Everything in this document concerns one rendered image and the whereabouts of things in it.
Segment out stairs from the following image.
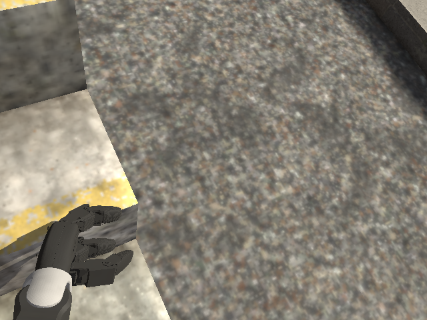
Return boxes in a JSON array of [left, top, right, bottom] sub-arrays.
[[0, 0, 171, 320]]

